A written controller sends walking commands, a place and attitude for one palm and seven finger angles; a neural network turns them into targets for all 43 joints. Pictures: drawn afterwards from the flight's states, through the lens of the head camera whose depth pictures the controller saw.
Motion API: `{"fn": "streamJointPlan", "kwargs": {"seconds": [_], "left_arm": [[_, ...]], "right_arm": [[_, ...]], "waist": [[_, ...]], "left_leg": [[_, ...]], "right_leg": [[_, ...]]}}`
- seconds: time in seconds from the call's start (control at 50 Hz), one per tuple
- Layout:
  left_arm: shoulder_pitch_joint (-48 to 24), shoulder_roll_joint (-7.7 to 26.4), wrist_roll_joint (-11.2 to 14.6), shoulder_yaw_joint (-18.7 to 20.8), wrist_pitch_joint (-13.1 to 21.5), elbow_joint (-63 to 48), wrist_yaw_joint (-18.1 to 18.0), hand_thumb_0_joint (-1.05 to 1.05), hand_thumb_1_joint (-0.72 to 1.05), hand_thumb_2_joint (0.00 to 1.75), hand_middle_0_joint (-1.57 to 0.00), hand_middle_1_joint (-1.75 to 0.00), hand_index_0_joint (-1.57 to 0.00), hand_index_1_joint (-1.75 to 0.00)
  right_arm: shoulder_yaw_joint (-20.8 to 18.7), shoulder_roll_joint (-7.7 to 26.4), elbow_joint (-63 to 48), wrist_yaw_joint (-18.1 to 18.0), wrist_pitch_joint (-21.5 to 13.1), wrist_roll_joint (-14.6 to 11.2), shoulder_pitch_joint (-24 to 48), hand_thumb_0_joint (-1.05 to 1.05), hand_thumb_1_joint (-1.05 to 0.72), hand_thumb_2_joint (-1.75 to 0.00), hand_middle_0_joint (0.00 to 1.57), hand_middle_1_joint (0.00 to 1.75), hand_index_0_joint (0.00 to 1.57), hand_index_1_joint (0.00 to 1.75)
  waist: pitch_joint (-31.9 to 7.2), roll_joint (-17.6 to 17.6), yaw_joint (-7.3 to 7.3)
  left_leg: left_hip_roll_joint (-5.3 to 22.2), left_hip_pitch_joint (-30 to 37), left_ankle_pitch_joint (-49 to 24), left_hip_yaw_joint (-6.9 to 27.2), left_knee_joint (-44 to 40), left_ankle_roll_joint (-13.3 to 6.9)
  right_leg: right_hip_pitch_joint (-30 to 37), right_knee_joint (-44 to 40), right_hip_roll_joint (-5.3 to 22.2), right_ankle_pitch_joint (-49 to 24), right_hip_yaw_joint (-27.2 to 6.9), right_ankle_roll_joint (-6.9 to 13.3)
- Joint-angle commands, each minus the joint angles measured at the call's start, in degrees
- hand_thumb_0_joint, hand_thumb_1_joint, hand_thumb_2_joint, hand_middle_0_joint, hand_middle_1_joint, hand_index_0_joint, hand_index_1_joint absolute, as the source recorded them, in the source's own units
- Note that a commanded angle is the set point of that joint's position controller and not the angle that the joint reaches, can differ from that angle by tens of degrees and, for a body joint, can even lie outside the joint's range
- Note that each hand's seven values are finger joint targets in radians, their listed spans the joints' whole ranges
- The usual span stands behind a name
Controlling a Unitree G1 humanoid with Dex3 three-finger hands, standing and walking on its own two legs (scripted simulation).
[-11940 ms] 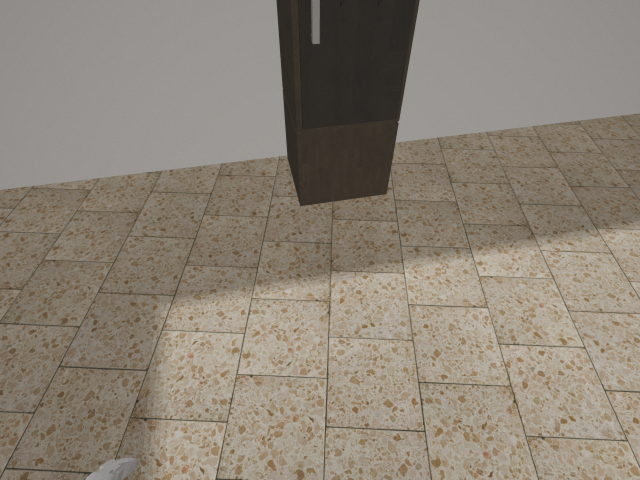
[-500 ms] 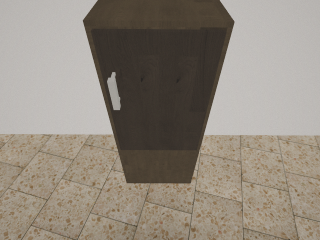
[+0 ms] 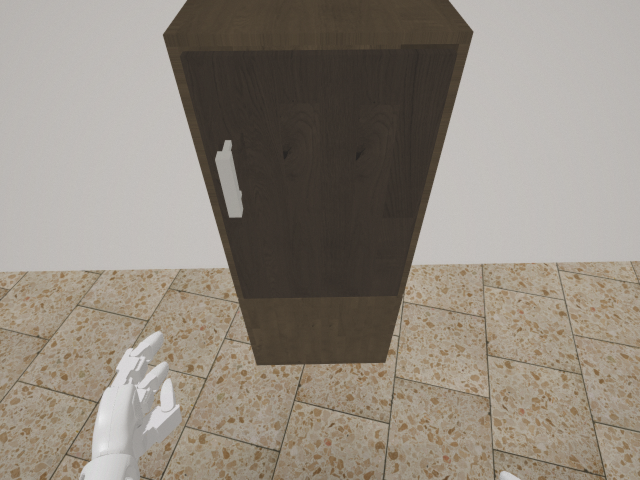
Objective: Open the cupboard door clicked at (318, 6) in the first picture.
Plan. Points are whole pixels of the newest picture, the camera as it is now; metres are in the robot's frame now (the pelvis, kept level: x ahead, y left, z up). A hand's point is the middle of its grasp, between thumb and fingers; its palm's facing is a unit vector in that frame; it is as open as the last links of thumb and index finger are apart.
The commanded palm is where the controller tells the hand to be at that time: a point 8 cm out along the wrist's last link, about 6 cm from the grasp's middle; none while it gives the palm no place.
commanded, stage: raise the hand with hooked fingers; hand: left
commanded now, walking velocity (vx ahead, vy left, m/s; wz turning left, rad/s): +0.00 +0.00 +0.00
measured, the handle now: (231, 179) +0.57 +0.17 +0.06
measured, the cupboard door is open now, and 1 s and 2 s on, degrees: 0 0 0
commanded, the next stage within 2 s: move the hooked fingers beside the handle in 1.90 s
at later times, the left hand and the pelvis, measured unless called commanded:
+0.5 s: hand (176, 423) +0.20 +0.18 +0.00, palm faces -0.09 -0.99 -0.08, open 10.3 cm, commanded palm +0.16 +0.25 +0.00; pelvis -0.03 -0.03 -0.07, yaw +1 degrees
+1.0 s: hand (118, 374) +0.23 +0.24 +0.05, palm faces +0.05 -1.00 -0.06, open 13.1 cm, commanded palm +0.21 +0.29 +0.05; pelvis -0.02 +0.00 -0.03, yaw +0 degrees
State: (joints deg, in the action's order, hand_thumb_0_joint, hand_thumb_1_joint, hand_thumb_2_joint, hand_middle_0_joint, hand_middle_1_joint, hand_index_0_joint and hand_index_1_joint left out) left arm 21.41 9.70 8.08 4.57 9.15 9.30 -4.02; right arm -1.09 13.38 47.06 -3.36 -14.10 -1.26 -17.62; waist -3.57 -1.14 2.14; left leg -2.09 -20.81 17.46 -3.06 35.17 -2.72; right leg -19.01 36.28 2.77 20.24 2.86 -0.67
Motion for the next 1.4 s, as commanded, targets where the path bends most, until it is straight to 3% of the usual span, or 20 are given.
{"fn": "streamJointPlan", "kwargs": {"seconds": [0.0, 0.04, 0.08, 0.14, 0.22, 0.24, 0.3, 0.36, 0.42, 0.48, 0.54, 0.62, 0.7, 0.84, 0.94, 1.0, 1.04, 1.12, 1.22, 1.38], "left_arm": [[18.70, -0.58, 4.36, 4.90, 15.11, 3.05, 10.40, 0.00, 0.64, 0.79, -0.22, -0.47, -0.22, -0.47], [20.85, 2.63, 6.72, 8.63, 21.81, 3.52, 18.50, 0.00, 0.60, 0.77, -0.22, -0.50, -0.22, -0.50], [16.70, 6.36, 8.27, 11.18, 24.30, 1.04, 23.58, 0.00, 0.55, 0.75, -0.22, -0.53, -0.22, -0.53], [6.90, 11.80, 10.15, 15.34, 22.27, -11.29, 24.09, 0.00, 0.48, 0.72, -0.23, -0.57, -0.23, -0.57], [-5.18, 12.63, 10.65, 14.91, 26.35, -30.29, 20.30, 0.00, 0.39, 0.68, -0.24, -0.63, -0.24, -0.63], [-10.38, 12.42, 10.83, 12.67, 27.69, -34.83, 20.16, 0.00, 0.36, 0.67, -0.24, -0.64, -0.24, -0.64], [-9.61, 10.56, 9.73, 8.19, 28.58, -30.46, 22.14, 0.00, 0.29, 0.64, -0.24, -0.69, -0.24, -0.69], [-11.44, 13.51, 10.20, 8.54, 23.02, -21.12, 27.03, 0.00, 0.22, 0.61, -0.25, -0.74, -0.25, -0.74], [-5.93, 17.56, 11.53, 14.43, 12.41, -12.45, 29.83, 0.00, 0.15, 0.58, -0.25, -0.78, -0.25, -0.78], [-2.16, 20.71, 15.16, 21.90, 4.71, -12.97, 28.86, 0.00, 0.08, 0.55, -0.26, -0.82, -0.26, -0.82], [-1.12, 19.40, 17.02, 25.79, 5.86, -15.03, 23.83, 0.00, 0.01, 0.52, -0.26, -0.87, -0.26, -0.87], [-4.37, 15.40, 13.92, 20.42, 13.69, -17.38, 20.12, 0.00, -0.08, 0.48, -0.27, -0.93, -0.27, -0.93], [-10.34, 14.86, 11.98, 14.71, 16.40, -12.33, 24.04, 0.00, -0.17, 0.44, -0.28, -0.99, -0.28, -0.99], [-16.90, 25.45, 13.51, 23.08, 14.26, -16.67, 25.37, 0.00, -0.34, 0.37, -0.29, -1.10, -0.29, -1.10], [-16.76, 22.14, 14.09, 22.38, 12.40, -12.57, 22.65, 0.00, -0.45, 0.32, -0.30, -1.17, -0.30, -1.17], [-18.61, 20.10, 12.82, 19.22, 8.86, -9.20, 24.02, 0.00, -0.50, 0.30, -0.30, -1.20, -0.30, -1.20], [-20.95, 19.87, 12.58, 17.87, 5.79, -5.42, 25.85, 0.00, -0.50, 0.30, -0.30, -1.20, -0.30, -1.20], [-29.35, 23.71, 12.32, 19.93, 4.06, -5.91, 27.74, 0.00, -0.50, 0.30, -0.30, -1.20, -0.30, -1.20], [-35.47, 28.23, 12.68, 24.45, 7.59, -8.55, 27.28, 0.00, -0.50, 0.30, -0.30, -1.20, -0.30, -1.20], [-38.68, 28.97, 13.16, 23.64, 2.28, 3.25, 31.75, 0.00, -0.50, 0.30, -0.30, -1.20, -0.30, -1.20]], "right_arm": [[-4.28, 7.18, -14.83, 1.99, -3.26, 1.09, 9.58, 0.00, -0.90, -0.90, 0.20, 0.30, 0.20, 0.30], [-5.27, 7.99, -18.41, 3.80, -2.62, 0.92, 10.62, 0.00, -0.90, -0.90, 0.20, 0.30, 0.20, 0.30], [-5.27, 8.37, -22.21, 4.06, -2.22, 0.44, 12.20, 0.00, -0.90, -0.90, 0.20, 0.30, 0.20, 0.30], [-4.81, 8.46, -26.42, 3.02, -1.17, 0.49, 11.68, 0.00, -0.90, -0.90, 0.20, 0.30, 0.20, 0.30], [-3.94, 6.64, -26.18, 1.48, -1.25, 0.79, 7.59, 0.00, -0.90, -0.90, 0.20, 0.30, 0.20, 0.30], [-3.42, 7.06, -25.47, 1.05, -1.33, 1.33, 6.67, 0.00, -0.90, -0.90, 0.20, 0.30, 0.20, 0.30], [-2.80, 7.67, -22.50, -0.10, -2.21, 0.79, 5.97, 0.00, -0.90, -0.90, 0.20, 0.30, 0.20, 0.30], [-1.83, 8.93, -21.35, -1.05, -2.37, -0.34, 6.17, 0.00, -0.90, -0.90, 0.20, 0.30, 0.20, 0.30], [-1.51, 9.21, -23.14, -1.94, -1.10, -1.61, 7.21, 0.00, -0.90, -0.90, 0.20, 0.30, 0.20, 0.30], [-0.98, 7.81, -25.99, -1.98, 0.41, -1.72, 8.98, 0.00, -0.90, -0.90, 0.20, 0.30, 0.20, 0.30], [-0.85, 5.93, -25.79, -1.56, 0.54, -1.15, 9.06, 0.00, -0.90, -0.90, 0.20, 0.30, 0.20, 0.30], [-1.54, 6.68, -23.61, -0.45, -0.77, -0.57, 6.42, 0.00, -0.90, -0.90, 0.20, 0.30, 0.20, 0.30], [-1.57, 9.26, -22.35, -0.70, -2.01, -1.12, 4.35, 0.00, -0.90, -0.90, 0.20, 0.30, 0.20, 0.30], [-1.14, 10.12, -22.34, -2.27, -3.29, -1.57, 4.22, 0.00, -0.90, -0.90, 0.20, 0.30, 0.20, 0.30], [-0.27, 9.50, -22.47, -1.61, -2.54, -1.48, 4.87, 0.00, -0.90, -0.90, 0.20, 0.30, 0.20, 0.30], [-0.27, 9.86, -22.64, -1.31, -1.75, -1.76, 4.52, 0.00, -0.90, -0.90, 0.20, 0.30, 0.20, 0.30], [-0.10, 10.47, -22.99, -1.52, -1.17, -1.99, 4.07, 0.00, -0.90, -0.90, 0.20, 0.30, 0.20, 0.30], [0.17, 10.65, -23.40, -2.39, -0.85, -2.03, 4.63, 0.00, -0.90, -0.90, 0.20, 0.30, 0.20, 0.30], [0.82, 9.92, -22.64, -2.83, -1.17, -1.47, 4.89, 0.00, -0.90, -0.90, 0.20, 0.30, 0.20, 0.30], [0.79, 10.86, -21.52, -3.29, -0.13, -2.26, 4.70, 0.00, -0.90, -0.90, 0.20, 0.30, 0.20, 0.30]], "waist": [[0.98, 18.54, -5.53], [-2.77, 10.80, -7.28], [-6.45, 4.03, -7.04], [-13.87, -1.60, -6.92], [-19.60, -9.45, -2.69], [-19.85, -7.53, -0.46], [-14.65, -6.37, 2.30], [-11.14, -3.63, 3.27], [-13.50, 0.51, -0.74], [-18.99, 1.77, -5.17], [-18.52, 4.52, -6.66], [-12.67, 1.43, -3.23], [-8.88, -0.35, -0.19], [-16.51, -5.97, -3.42], [-10.82, -5.38, -3.32], [-9.90, -6.58, -2.48], [-7.46, -3.41, -1.82], [-9.71, -2.12, -1.79], [-14.63, -5.59, -2.77], [-10.66, -4.06, -2.28]], "left_leg": [[1.89, -12.17, -6.61, 3.87, 5.79, 3.65], [0.71, -14.38, -8.21, 2.52, 10.71, 4.34], [0.01, -17.28, -7.26, 1.14, 14.64, 3.86], [-0.06, -19.15, -5.18, 1.01, 17.71, 2.72], [1.64, -14.37, -6.40, 3.18, 21.70, 1.44], [2.01, -14.66, -6.56, 4.32, 23.11, 1.08], [2.96, -17.03, -2.90, 5.01, 24.55, 0.63], [3.11, -21.10, 1.19, 5.63, 24.51, 0.44], [2.30, -22.63, 1.24, 4.72, 21.33, 0.46], [1.58, -20.42, -3.67, 4.33, 18.89, 1.04], [2.02, -19.37, -6.71, 5.03, 16.82, 1.71], [2.36, -16.01, -6.26, 4.60, 14.10, 1.49], [2.37, -15.74, -0.02, 4.90, 13.43, 1.03], [2.63, -7.18, -3.75, 6.10, 8.84, 1.13], [2.97, -5.84, -5.57, 6.78, 6.25, 1.93], [3.20, -4.06, -7.75, 6.69, 5.24, 2.41], [3.16, -5.01, -6.52, 6.81, 4.73, 2.16], [3.02, -3.17, -4.72, 7.17, 3.62, 1.90], [3.05, 2.61, -10.00, 7.66, 2.98, 2.46], [2.64, 0.82, -8.79, 6.71, 1.49, 1.96]], "right_leg": [[-14.50, 5.87, -3.95, -3.81, 4.62, 2.42], [-14.31, 11.05, -3.45, -8.61, 2.85, 3.26], [-15.59, 14.25, -2.79, -9.41, 1.20, 3.37], [-16.16, 16.82, -3.21, -7.17, -1.07, 2.96], [-19.64, 16.34, -3.78, -6.93, -3.32, 2.48], [-21.47, 17.31, -4.25, -7.39, -3.30, 2.30], [-25.12, 15.48, -4.35, -3.09, -4.06, 2.31], [-24.76, 13.07, -4.45, 1.78, -4.79, 1.95], [-17.24, 8.57, -3.07, 4.50, -6.94, 1.08], [-7.34, 7.51, -1.35, -2.50, -7.65, -0.01], [-4.88, 8.42, -1.64, -9.77, -5.87, -0.35], [-12.99, 9.72, -3.64, -7.14, -1.46, 0.66], [-18.18, 7.77, -3.76, 2.42, -1.84, 1.19], [-11.33, 7.28, -4.14, -1.43, -0.24, 2.45], [-11.49, 6.44, -4.73, -4.22, 1.70, 2.58], [-12.04, 5.75, -4.53, -6.40, 2.25, 2.34], [-11.95, 4.61, -4.85, -6.41, 2.18, 2.31], [-10.64, 3.19, -4.68, -5.15, 1.85, 2.22], [-8.21, 3.02, -4.81, -7.66, 1.49, 2.78], [-6.65, 0.11, -4.43, -9.02, 1.21, 2.63]]}}
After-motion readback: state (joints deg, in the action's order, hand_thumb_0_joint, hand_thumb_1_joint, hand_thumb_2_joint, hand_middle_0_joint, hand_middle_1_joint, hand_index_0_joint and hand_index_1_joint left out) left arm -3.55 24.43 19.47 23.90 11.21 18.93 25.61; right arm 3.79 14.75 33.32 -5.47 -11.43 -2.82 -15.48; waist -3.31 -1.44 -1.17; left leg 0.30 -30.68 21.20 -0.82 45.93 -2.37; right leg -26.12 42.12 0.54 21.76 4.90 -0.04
